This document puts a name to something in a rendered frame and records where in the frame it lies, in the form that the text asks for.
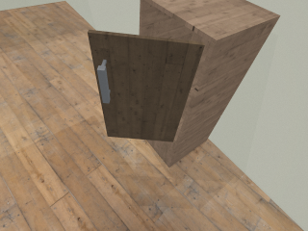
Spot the cupboard door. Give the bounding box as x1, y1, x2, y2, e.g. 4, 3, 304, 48
88, 30, 205, 142

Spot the handle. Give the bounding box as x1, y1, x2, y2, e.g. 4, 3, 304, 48
97, 60, 111, 104

